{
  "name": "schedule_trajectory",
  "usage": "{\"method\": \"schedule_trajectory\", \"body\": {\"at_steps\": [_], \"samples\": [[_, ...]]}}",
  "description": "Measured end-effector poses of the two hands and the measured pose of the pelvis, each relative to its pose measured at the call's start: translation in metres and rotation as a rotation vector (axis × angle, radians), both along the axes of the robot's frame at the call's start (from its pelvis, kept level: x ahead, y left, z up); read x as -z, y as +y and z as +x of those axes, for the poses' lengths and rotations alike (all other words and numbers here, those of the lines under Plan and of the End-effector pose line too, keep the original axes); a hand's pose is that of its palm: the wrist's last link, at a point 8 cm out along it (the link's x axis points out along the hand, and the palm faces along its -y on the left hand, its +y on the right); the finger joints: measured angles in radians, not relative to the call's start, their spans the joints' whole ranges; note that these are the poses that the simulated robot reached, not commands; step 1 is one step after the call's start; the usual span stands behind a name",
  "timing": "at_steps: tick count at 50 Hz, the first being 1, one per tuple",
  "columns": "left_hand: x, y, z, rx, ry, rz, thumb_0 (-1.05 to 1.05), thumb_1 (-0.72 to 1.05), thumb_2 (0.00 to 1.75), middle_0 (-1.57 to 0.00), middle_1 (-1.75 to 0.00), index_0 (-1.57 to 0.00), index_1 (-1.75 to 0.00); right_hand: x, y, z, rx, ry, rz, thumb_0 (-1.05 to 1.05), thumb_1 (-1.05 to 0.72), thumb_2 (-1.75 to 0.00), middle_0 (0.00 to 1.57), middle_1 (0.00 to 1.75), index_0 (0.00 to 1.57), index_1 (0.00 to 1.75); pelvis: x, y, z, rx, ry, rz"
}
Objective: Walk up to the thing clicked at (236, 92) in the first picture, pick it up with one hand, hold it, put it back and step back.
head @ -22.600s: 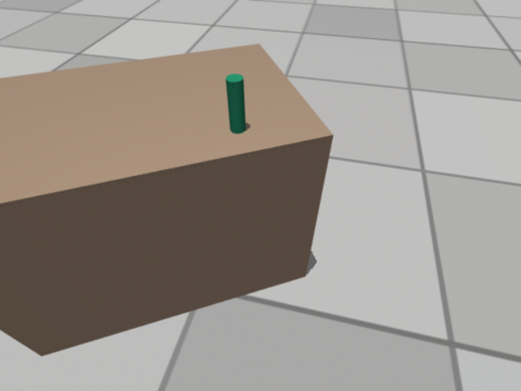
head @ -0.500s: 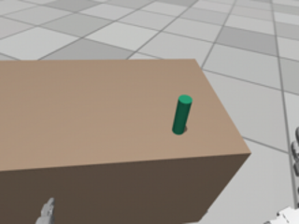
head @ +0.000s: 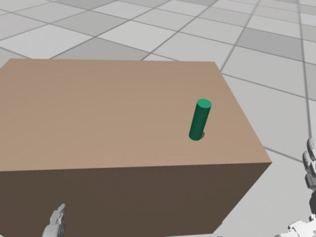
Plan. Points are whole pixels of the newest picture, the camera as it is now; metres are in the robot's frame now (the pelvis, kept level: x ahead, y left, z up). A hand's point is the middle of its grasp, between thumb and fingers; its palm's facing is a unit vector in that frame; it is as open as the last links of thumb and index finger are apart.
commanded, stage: home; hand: right
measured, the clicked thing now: (199, 121) +0.47 -0.13 +0.05
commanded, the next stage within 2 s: none
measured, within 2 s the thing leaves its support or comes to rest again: neither
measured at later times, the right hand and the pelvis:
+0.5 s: hand out of the picture +0.17 -0.18 -0.10, palm faces +0.04 +0.98 -0.21, open 17.5 cm; pelvis +0.01 -0.01 +0.00, yaw +0 degrees
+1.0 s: hand (231, 231) +0.20 -0.21 -0.12, palm faces -0.05 +0.95 -0.30, open 17.3 cm; pelvis +0.03 -0.02 +0.00, yaw +1 degrees
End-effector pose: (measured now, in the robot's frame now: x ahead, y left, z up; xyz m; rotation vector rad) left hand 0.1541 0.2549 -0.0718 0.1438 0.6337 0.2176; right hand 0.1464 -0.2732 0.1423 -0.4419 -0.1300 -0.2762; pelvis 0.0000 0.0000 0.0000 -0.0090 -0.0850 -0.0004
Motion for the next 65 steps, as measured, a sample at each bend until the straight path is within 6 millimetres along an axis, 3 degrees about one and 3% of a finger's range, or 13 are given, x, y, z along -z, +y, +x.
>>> {"method": "schedule_trajectory", "body": {"at_steps": [4,8,15,20,24,29,37,47,51,58,65], "samples": [[0.005,-0.023,0.005,0.06,0.022,-0.038,-0.01,-0.2,0.35,-0.1,-0.14,-0.11,-0.15,0.03,0.007,0.0,0.0,0.09,0.076,-0.01,0.57,-0.05,0.06,0.05,0.05,0.05,0.0,0.001,0.0,-0.001,0.006,0.0],[0.011,-0.04,0.01,0.088,0.046,-0.07,-0.01,0.02,0.45,-0.12,-0.17,-0.13,-0.17,0.073,0.017,-0.004,-0.002,0.25,0.159,-0.01,0.57,-0.05,0.06,0.05,0.05,0.05,-0.001,0.0,0.001,0.003,0.018,0.0],[0.011,-0.034,0.014,0.063,0.068,-0.026,0.0,0.36,0.61,-0.15,-0.21,-0.16,-0.22,0.142,0.026,-0.011,0.021,0.527,0.257,-0.01,0.56,-0.05,0.06,0.05,0.05,0.05,-0.001,-0.004,0.004,0.008,0.032,0.001],[0.009,-0.033,0.015,0.062,0.089,0.006,0.0,0.59,0.73,-0.17,-0.24,-0.17,-0.25,0.187,0.038,-0.003,0.001,0.686,0.31,-0.01,0.55,-0.05,0.06,0.05,0.05,0.05,0.0,-0.006,0.006,0.002,0.047,0.002],[0.009,-0.036,0.014,0.069,0.11,0.016,0.01,0.74,0.81,-0.19,-0.27,-0.19,-0.28,0.212,0.045,0.006,-0.008,0.776,0.337,-0.01,0.54,-0.06,0.06,0.05,0.05,0.05,0.0,-0.007,0.008,-0.005,0.059,0.005],[0.016,-0.035,0.004,0.092,0.176,0.034,0.01,0.84,0.87,-0.2,-0.28,-0.2,-0.29,0.222,0.04,0.019,0.042,0.8,0.352,-0.01,0.53,-0.06,0.06,0.06,0.06,0.05,0.001,-0.01,0.012,-0.013,0.068,0.01],[0.029,-0.033,-0.011,0.057,0.264,0.019,0.01,0.89,0.9,-0.2,-0.29,-0.2,-0.3,0.218,0.033,0.036,0.06,0.799,0.325,-0.01,0.51,-0.07,0.06,0.06,0.05,0.05,0.001,-0.015,0.023,-0.023,0.083,0.015],[0.034,-0.029,-0.007,0.065,0.31,0.027,0.01,0.9,0.9,-0.2,-0.29,-0.2,-0.3,0.225,0.033,0.047,0.028,0.865,0.284,-0.01,0.52,-0.07,0.06,0.06,0.05,0.05,0.002,-0.016,0.033,-0.027,0.096,0.012],[0.036,-0.009,-0.011,0.068,0.341,0.06,0.01,0.9,0.9,-0.21,-0.29,-0.21,-0.3,0.236,0.011,0.033,0.032,0.98,0.221,0.0,0.5,-0.07,0.07,0.06,0.06,0.05,0.005,-0.016,0.034,-0.026,0.083,0.004],[0.035,0.03,-0.039,0.026,0.425,0.125,0.01,0.9,0.9,-0.21,-0.29,-0.21,-0.3,0.243,-0.03,-0.011,0.148,1.126,0.174,0.0,0.52,-0.07,0.06,0.06,0.06,0.05,0.004,-0.013,0.029,-0.032,0.048,-0.001],[0.039,0.047,-0.076,0.009,0.527,0.136,0.01,0.9,0.9,-0.2,-0.29,-0.2,-0.3,0.245,-0.045,-0.057,0.222,1.238,0.167,0.0,0.53,-0.06,0.06,0.05,0.05,0.05,0.0,-0.01,0.016,-0.034,0.023,-0.006]]}}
